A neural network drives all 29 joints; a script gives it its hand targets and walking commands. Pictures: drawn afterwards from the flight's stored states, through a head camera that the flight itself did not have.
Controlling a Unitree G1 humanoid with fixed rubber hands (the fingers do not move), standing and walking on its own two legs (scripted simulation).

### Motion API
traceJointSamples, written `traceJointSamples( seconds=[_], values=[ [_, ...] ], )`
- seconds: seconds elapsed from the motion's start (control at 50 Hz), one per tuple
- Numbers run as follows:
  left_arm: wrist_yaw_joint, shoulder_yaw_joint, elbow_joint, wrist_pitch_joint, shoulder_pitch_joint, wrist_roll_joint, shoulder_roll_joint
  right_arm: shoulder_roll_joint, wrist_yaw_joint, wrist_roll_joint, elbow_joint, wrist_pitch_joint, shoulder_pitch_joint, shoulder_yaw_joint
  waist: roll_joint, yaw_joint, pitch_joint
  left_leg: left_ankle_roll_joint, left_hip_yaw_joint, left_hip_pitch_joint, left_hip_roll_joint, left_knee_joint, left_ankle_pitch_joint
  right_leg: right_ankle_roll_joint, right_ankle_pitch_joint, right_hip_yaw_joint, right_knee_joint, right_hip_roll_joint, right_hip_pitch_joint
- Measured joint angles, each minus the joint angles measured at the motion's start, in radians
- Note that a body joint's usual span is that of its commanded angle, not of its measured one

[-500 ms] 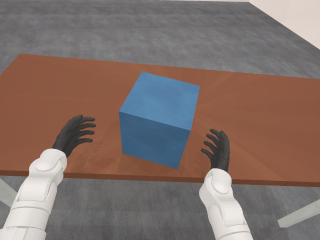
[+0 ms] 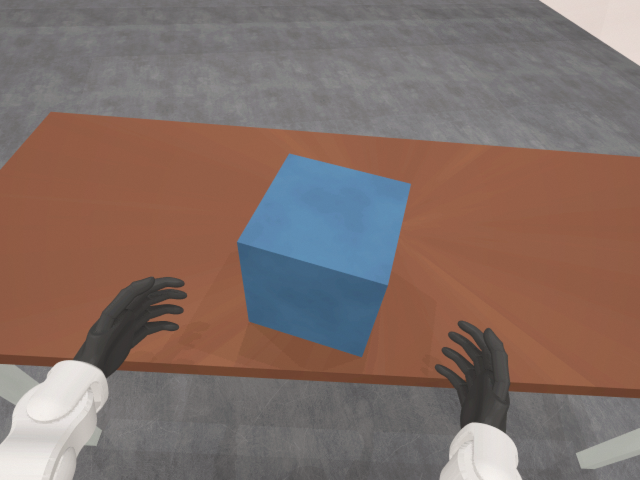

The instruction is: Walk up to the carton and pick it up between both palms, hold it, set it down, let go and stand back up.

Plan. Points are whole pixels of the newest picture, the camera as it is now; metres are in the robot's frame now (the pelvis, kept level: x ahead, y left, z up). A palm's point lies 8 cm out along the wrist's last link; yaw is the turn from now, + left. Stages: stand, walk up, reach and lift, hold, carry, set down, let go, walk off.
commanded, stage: set down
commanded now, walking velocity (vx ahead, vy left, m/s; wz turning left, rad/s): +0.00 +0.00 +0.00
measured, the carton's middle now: (325, 256) +0.41 +0.03 +0.02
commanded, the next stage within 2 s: none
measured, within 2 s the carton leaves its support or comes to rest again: neither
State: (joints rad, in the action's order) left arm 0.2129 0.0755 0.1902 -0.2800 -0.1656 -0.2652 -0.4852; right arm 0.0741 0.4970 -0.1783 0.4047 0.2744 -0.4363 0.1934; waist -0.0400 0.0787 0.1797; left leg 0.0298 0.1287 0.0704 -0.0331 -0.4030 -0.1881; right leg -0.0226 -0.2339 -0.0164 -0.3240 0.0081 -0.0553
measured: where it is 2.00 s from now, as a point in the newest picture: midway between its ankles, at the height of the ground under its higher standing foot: outside the picture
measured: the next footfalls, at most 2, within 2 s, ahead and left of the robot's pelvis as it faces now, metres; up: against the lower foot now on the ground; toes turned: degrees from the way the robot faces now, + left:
none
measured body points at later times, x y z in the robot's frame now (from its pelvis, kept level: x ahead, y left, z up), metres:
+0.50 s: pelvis +0.00 +0.00 +0.00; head +0.01 +0.02 +0.45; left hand +0.18 +0.26 +0.04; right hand +0.18 -0.14 +0.04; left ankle +0.03 +0.09 -0.74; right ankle -0.02 -0.14 -0.74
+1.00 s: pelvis +0.00 -0.02 +0.00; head +0.01 +0.01 +0.45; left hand +0.17 +0.26 +0.01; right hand +0.18 -0.16 -0.01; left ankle +0.03 +0.09 -0.74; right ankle -0.02 -0.14 -0.74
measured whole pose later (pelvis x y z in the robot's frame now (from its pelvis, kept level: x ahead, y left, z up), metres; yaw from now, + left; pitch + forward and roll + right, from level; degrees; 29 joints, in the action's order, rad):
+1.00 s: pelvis +0.00 -0.02 +0.00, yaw +1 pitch -7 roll -1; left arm 0.14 0.07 0.09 -0.23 -0.34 -0.20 -0.42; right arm -0.01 0.28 -0.11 0.11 0.15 -0.49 0.14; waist -0.02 0.10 0.15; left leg 0.01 0.10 0.12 -0.05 -0.45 -0.20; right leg 0.00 -0.26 0.01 -0.36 -0.01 -0.01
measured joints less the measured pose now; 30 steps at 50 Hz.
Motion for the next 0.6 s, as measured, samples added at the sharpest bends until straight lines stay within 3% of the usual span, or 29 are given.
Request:
traceJointSamples(
  seconds=[0.1, 0.2, 0.34, 0.6],
  values=[
    [0.002, 0.009, 0.094, 0.038, -0.122, -0.008, -0.011, -0.01, -0.014, -0.006, 0.075, -0.046, -0.114, 0.022, 0.001, 0.014, 0.01, -0.003, -0.002, 0.003, -0.004, -0.008, -0.012, 0.001, 0.001, 0.002, 0.016, -0.003, -0.009],
    [-0.002, 0.017, 0.11, 0.084, -0.203, -0.014, -0.021, -0.018, -0.041, 0.021, 0.066, -0.092, -0.181, 0.038, 0.001, 0.029, 0.003, -0.004, -0.009, 0.016, -0.005, -0.018, -0.019, 0.002, -0.002, 0.008, 0.018, -0.005, -0.004],
    [-0.017, 0.003, 0.083, 0.12, -0.227, -0.019, -0.025, -0.02, -0.074, 0.029, -0.01, -0.149, -0.197, 0.028, 0.013, 0.034, 0.008, -0.006, -0.023, 0.041, -0.013, -0.049, -0.027, 0.006, -0.005, 0.021, 0.004, -0.013, 0.009],
    [-0.044, -0.016, -0.014, 0.073, -0.178, -0.003, -0.006, -0.049, -0.131, 0.04, -0.12, -0.115, -0.104, -0.015, 0.022, 0.018, -0.021, -0.008, -0.019, 0.041, -0.016, -0.055, -0.021, 0.01, -0.016, 0.016, -0.035, -0.015, 0.027]
  ],
)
